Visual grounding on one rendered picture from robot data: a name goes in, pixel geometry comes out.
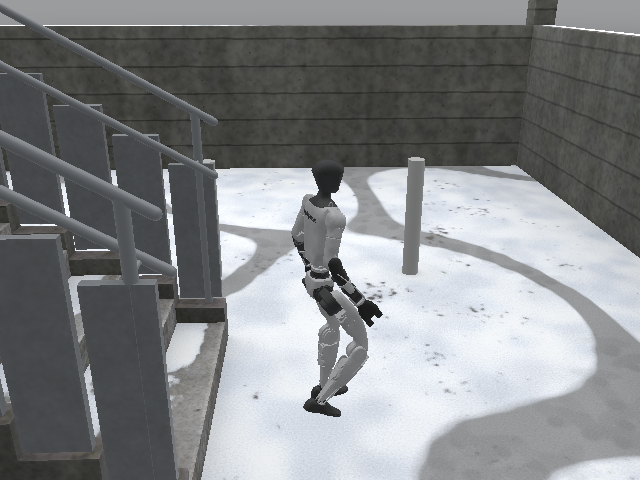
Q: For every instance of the left robot forearm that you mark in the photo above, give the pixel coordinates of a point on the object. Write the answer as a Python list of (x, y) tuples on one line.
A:
[(301, 251)]

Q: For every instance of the left robot foot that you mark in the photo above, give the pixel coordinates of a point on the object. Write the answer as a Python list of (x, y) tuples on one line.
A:
[(316, 390)]

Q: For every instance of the robot right upper arm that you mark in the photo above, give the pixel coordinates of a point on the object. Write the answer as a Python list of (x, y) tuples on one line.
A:
[(335, 223)]

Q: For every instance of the robot right hand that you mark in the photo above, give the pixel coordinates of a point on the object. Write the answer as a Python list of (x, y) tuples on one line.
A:
[(367, 310)]

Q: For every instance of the robot left shin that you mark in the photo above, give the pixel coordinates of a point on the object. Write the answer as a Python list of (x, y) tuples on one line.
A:
[(327, 355)]

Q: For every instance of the robot left upper arm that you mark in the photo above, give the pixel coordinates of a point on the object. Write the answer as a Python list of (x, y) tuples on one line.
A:
[(298, 228)]

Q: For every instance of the right robot forearm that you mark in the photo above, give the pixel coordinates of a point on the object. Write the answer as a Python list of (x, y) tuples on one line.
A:
[(335, 267)]

